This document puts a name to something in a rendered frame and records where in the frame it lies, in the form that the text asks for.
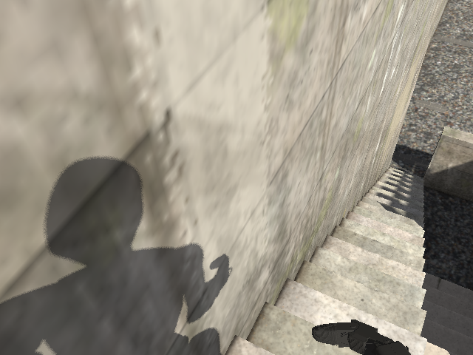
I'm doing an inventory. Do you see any robot right hand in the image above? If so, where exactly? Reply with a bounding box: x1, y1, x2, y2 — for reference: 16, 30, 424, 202
312, 319, 411, 355

